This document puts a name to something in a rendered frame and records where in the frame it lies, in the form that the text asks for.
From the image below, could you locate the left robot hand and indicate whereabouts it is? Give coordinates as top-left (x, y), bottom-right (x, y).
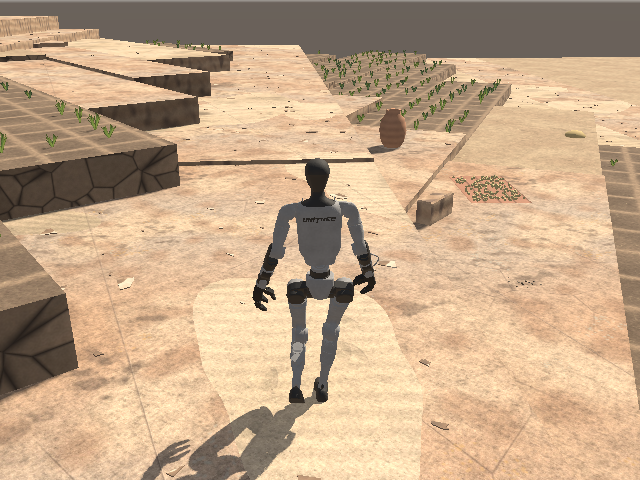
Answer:
top-left (252, 285), bottom-right (276, 311)

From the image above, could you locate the right robot hand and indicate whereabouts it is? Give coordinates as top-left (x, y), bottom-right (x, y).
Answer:
top-left (353, 273), bottom-right (376, 294)

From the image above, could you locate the right robot foot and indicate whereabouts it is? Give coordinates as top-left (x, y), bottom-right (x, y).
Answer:
top-left (314, 377), bottom-right (328, 402)

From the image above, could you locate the robot right shin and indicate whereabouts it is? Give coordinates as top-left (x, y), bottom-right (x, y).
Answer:
top-left (318, 324), bottom-right (340, 389)

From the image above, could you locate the left robot upper arm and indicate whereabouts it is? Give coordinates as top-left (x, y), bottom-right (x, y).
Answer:
top-left (269, 203), bottom-right (298, 259)

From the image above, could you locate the right robot forearm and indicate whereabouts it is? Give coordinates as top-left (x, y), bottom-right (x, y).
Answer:
top-left (357, 240), bottom-right (374, 278)

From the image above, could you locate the right robot upper arm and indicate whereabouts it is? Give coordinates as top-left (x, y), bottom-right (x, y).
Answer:
top-left (339, 201), bottom-right (368, 256)

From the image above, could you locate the left robot forearm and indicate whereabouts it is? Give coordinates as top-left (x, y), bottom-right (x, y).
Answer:
top-left (256, 243), bottom-right (278, 289)

